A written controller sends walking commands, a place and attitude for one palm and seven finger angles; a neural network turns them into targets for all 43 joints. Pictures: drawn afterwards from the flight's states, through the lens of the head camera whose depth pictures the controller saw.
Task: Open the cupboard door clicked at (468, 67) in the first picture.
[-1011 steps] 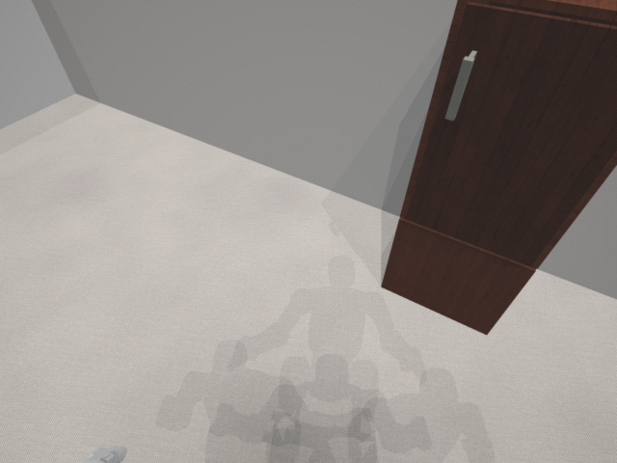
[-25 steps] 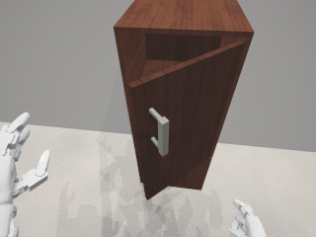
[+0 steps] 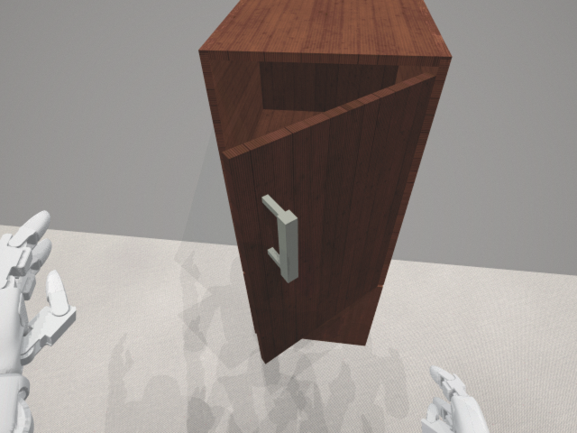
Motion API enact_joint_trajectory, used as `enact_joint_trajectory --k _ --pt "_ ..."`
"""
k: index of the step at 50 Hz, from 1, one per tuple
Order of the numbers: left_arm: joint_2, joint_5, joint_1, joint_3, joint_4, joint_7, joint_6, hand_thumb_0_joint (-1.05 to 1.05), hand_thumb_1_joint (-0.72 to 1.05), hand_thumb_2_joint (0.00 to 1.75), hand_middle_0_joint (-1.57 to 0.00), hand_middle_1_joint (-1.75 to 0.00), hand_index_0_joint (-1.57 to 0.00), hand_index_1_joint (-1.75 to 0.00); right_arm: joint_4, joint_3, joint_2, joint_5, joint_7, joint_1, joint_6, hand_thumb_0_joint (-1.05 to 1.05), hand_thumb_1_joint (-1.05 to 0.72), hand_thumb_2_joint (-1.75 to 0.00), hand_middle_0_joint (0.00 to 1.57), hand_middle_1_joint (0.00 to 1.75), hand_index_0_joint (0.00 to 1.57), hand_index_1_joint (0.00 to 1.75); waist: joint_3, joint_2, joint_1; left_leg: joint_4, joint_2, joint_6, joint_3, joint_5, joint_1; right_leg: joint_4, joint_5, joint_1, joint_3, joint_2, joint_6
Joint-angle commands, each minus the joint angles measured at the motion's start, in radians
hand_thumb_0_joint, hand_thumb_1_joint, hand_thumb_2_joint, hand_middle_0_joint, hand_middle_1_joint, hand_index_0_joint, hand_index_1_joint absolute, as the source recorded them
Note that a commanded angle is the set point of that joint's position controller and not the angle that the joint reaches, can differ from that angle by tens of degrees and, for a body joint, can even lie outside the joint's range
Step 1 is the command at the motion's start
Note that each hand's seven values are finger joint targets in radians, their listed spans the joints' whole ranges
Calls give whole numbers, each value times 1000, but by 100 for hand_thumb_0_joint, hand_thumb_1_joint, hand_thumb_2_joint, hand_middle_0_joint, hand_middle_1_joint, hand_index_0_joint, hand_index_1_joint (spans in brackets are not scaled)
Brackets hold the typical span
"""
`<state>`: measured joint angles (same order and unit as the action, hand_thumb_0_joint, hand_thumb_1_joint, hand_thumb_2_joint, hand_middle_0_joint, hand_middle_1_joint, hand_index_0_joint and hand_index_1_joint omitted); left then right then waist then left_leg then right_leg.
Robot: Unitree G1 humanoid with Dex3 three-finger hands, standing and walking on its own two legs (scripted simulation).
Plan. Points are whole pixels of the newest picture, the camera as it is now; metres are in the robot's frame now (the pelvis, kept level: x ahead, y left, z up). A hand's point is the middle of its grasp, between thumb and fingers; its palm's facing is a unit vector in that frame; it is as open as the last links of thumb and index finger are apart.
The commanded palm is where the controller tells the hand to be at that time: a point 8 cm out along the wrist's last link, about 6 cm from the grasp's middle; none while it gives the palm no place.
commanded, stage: step back with the hand held close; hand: left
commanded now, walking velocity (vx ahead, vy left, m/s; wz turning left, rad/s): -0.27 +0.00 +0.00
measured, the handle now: (280, 239) +0.35 +0.06 +0.10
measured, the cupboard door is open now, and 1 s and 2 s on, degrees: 42 42 42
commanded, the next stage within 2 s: stop stepping back and stand still in 0.98 s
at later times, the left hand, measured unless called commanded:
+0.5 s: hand (17, 353) +0.14 +0.29 +0.15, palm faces +0.36 -0.77 -0.53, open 7.4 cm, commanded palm +0.08 +0.32 +0.17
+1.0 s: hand out of the picture +0.00 +0.30 +0.16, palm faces +0.50 -0.71 -0.49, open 7.4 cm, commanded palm -0.05 +0.32 +0.17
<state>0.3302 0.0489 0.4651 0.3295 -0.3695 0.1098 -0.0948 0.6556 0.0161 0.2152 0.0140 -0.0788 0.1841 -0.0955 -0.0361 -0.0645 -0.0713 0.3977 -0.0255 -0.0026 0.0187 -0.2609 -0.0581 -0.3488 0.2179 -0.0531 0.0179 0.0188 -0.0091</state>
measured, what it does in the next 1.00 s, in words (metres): walks backwards: right foot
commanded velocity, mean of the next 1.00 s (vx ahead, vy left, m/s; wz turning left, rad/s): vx -0.30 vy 0.00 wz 0.02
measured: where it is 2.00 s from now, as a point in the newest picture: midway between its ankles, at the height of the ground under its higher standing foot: outside the picture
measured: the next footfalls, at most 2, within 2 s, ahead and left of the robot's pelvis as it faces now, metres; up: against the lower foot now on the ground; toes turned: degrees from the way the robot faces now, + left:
right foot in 1.00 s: -0.26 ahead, -0.08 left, +0.00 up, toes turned -1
left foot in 1.22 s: -0.21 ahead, +0.11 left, +0.00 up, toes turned +0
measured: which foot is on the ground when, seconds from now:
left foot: down 0.00-1.00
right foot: down 0.00-0.76, up 0.78-0.98, down 1.00-1.00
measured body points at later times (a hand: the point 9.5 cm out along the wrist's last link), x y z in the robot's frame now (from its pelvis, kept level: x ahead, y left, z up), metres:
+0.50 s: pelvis -0.07 +0.03 -0.01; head -0.05 +0.03 +0.44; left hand +0.11 +0.32 +0.18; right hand +0.10 -0.22 -0.08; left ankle -0.02 +0.12 -0.75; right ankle -0.01 -0.11 -0.74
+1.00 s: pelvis -0.19 +0.02 -0.03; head -0.17 +0.03 +0.42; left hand -0.03 +0.33 +0.19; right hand -0.02 -0.19 -0.11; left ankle -0.03 +0.12 -0.74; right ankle -0.30 -0.08 -0.75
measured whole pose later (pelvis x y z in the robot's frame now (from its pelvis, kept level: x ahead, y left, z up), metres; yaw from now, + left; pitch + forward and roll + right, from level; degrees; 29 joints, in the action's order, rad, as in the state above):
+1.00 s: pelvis -0.19 +0.02 -0.03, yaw -1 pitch +2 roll -1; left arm 0.43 0.04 0.55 0.50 -0.51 0.18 -0.24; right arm 0.62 0.01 0.16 0.01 -0.05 0.21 -0.15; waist 0.01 -0.01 -0.04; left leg 0.49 -0.04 0.03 0.09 -0.03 -0.54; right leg -0.59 0.48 -0.14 0.00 0.04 -0.03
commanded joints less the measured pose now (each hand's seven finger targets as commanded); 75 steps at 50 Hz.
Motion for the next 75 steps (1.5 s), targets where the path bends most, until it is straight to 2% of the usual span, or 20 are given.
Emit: enact_joint_trajectory --k 1,5,15,20,27,33,38,43,48,50,51,52,53,55,59,62,64,67,72,75 --pt "334 3 -217 249 -257 27 -115 0 90 90 -20 -30 -20 -30 -199 -38 136 -22 -9 -116 -49 0 -90 -90 20 30 20 30 -8 28 49 -7 -1 37 -5 157 -71 110 -219 -140 -101 -50 -1" --pt "209 -9 -34 144 -198 6 -118 0 90 90 -20 -30 -20 -30 -207 -47 124 -16 -2 -122 -10 0 -90 -90 20 30 20 30 62 63 52 34 -2 33 -4 204 -58 76 -321 -136 -101 -87 -2" --pt "281 -7 118 238 -333 40 -123 0 90 90 -20 -30 -20 -30 -271 -73 121 -25 -11 -108 37 0 -90 -90 20 30 20 30 262 29 47 53 -52 22 -15 482 -97 -110 -539 -28 -60 -72 12" --pt "263 -10 136 239 -335 47 -133 0 90 90 -20 -30 -20 -30 -275 -74 128 -21 -9 -101 35 0 -90 -90 20 30 20 30 194 -30 49 -2 -82 36 -49 328 -240 -164 -361 -40 -56 -45 19" --pt "229 -42 53 219 -292 55 -162 0 90 90 -20 -30 -20 -30 -274 -74 152 -25 -9 -70 -4 0 -90 -90 20 30 20 30 52 1 66 -56 -96 90 -91 -354 -612 -215 -64 -5 -109 -41 19" --pt "242 -51 -49 196 -333 73 -192 0 90 90 -20 -30 -20 -30 -244 -67 140 -14 -13 -33 -42 0 -90 -90 20 30 20 30 34 110 87 140 -20 52 -82 -331 -390 -9 278 -361 -202 -121 -28" --pt "265 -63 -38 258 -410 90 -219 0 90 90 -20 -30 -20 -30 -249 -67 146 -7 -22 -45 -74 0 -90 -90 20 30 20 30 125 -235 58 -239 -239 131 -322 -528 -676 -534 94 -10 -6 40 42" --pt "246 -26 98 265 -317 84 -207 0 90 90 -20 -30 -20 -30 -217 -85 115 -19 4 -50 -105 0 -90 -90 20 30 20 30 135 -130 58 -214 -253 131 -214 -327 -486 -614 269 -142 -1 49 14" --pt "206 2 4 174 -288 69 -192 0 90 90 -20 -30 -20 -30 -160 -69 117 -7 23 -75 -108 0 -90 -90 20 30 20 30 54 -83 65 -138 -179 37 -128 -229 -375 -75 272 -165 -11 23 -26" --pt "268 -12 -73 167 -317 70 -206 0 90 90 -20 -30 -20 -30 -145 -71 89 -17 27 -78 -96 0 -90 -90 20 30 20 30 74 264 70 325 -12 -36 1 -88 -215 213 198 -414 -432 -273 -118" --pt "312 -23 -130 185 -323 77 -214 0 90 90 -20 -30 -20 -30 -137 -65 98 -12 25 -114 -99 0 -90 -90 20 30 20 30 44 313 42 574 41 -45 -11 -168 -290 202 -101 -443 -439 -370 -156" --pt "351 -36 -118 234 -286 88 -225 0 90 90 -20 -30 -20 -30 -139 -48 89 6 22 -114 -107 0 -90 -90 20 30 20 30 95 259 41 648 40 -44 -10 -208 -401 90 -515 -294 -330 -357 -155" --pt "299 -33 -74 192 -274 71 -203 0 90 90 -20 -30 -20 -30 -144 -57 82 -19 17 -99 -100 0 -90 -90 20 30 20 30 185 376 48 629 62 -35 -25 -198 -468 -45 -891 -88 -201 -275 -69" --pt "323 -36 -35 233 -309 63 -171 0 90 90 -20 -30 -20 -30 -191 -32 64 -23 -2 -143 -79 0 -90 -90 20 30 20 30 200 311 49 520 61 -26 40 -164 -457 -136 -1059 21 -139 -242 -60" --pt "304 -13 59 248 -393 66 -159 0 90 90 -20 -30 -20 -30 -190 -24 87 -19 -15 -98 -71 0 -90 -90 20 30 20 30 228 46 78 81 69 2 72 127 -207 -186 -777 6 -106 -170 -51" --pt "292 -8 136 252 -453 76 -165 0 90 90 -20 -30 -20 -30 -219 -58 126 -21 3 -21 -86 0 -90 -90 20 30 20 30 304 -127 62 33 -192 66 -149 936 140 -284 68 -250 -54 -24 13" --pt "292 -10 195 275 -371 71 -158 0 90 90 -20 -30 -20 -30 -217 -64 116 -19 21 -11 -96 0 -90 -90 20 30 20 30 258 -137 70 51 -189 60 -152 1035 193 -265 192 -349 -10 17 13" --pt "288 -10 147 254 -415 53 -161 0 90 90 -20 -30 -20 -30 -209 -55 117 2 30 -14 -92 0 -90 -90 20 30 20 30 170 -167 89 -52 -194 6 -180 771 -3 -357 181 -261 8 10 19" --pt "263 -7 158 226 -315 68 -142 0 90 90 -20 -30 -20 -30 -207 -55 130 -10 9 -66 -69 0 -90 -90 20 30 20 30 63 -125 85 -270 -195 95 -181 -411 -415 -277 227 -44 83 12 0" --pt "262 -30 93 208 -243 66 -131 0 90 90 -20 -30 -20 -30 -207 -64 129 -8 -5 -84 -39 0 -90 -90 20 30 20 30 8 -9 69 -34 -89 44 -96 -496 -620 -87 303 74 -7 -38 -62"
